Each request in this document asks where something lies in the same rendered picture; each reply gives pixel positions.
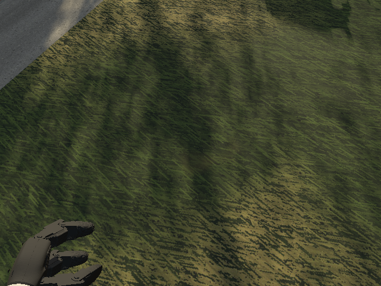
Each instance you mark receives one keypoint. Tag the robot left hand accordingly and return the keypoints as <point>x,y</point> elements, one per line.
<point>36,264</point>

